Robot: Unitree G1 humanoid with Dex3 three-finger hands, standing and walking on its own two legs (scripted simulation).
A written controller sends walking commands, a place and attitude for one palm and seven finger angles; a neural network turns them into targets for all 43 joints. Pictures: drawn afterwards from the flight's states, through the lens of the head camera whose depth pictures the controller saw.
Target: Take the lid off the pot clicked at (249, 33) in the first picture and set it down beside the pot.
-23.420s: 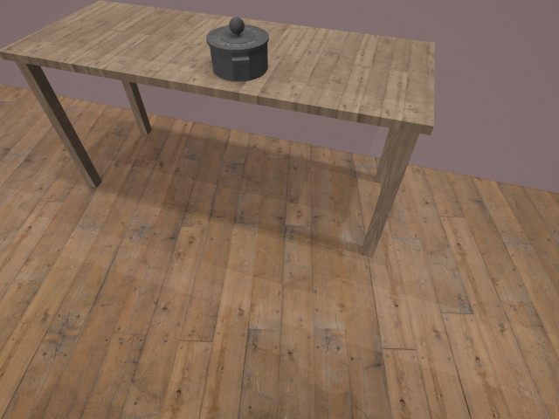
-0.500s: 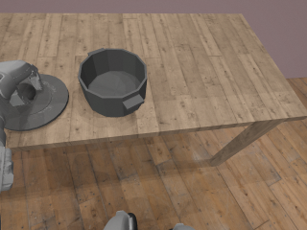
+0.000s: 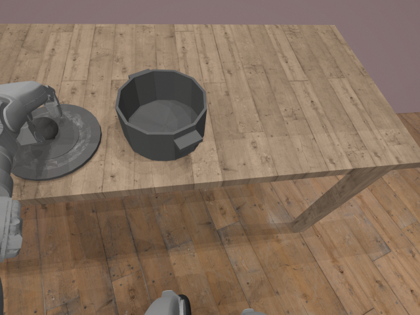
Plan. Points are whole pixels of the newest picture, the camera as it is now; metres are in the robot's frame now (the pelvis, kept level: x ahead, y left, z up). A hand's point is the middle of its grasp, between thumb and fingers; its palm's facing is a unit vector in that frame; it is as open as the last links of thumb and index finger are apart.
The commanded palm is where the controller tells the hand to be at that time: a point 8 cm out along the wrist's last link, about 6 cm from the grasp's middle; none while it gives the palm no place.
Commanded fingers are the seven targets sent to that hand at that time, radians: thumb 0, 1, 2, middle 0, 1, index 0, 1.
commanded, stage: open the fingers wide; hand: left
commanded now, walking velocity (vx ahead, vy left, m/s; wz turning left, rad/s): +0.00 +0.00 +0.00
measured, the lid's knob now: (44, 128) +0.48 +0.33 +0.02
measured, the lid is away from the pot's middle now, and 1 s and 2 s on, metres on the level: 0.24 0.24 0.24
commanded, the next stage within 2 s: raise the empty hand in 0.38 s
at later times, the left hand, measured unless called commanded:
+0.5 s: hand (30, 127) +0.45 +0.33 +0.06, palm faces -0.41 -0.11 -0.90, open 11.1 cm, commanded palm +0.48 +0.31 +0.12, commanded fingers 0.00 -0.05 0.73 -0.38 -0.79 -0.38 -0.79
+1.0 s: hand (18, 104) +0.46 +0.33 +0.11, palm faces -0.39 -0.12 -0.91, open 11.1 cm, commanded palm +0.48 +0.31 +0.17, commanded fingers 0.00 -0.05 0.73 -0.38 -0.79 -0.38 -0.79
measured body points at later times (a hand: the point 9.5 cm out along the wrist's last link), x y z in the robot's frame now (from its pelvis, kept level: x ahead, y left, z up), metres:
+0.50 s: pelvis +0.00 +0.00 +0.00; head +0.09 +0.03 +0.44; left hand +0.47 +0.33 +0.11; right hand +0.01 -0.29 -0.11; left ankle +0.07 +0.04 -0.71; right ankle -0.02 -0.18 -0.70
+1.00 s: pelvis +0.01 +0.00 +0.01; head +0.08 +0.02 +0.45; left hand +0.48 +0.33 +0.16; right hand +0.03 -0.29 -0.10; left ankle +0.07 +0.04 -0.71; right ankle -0.02 -0.18 -0.70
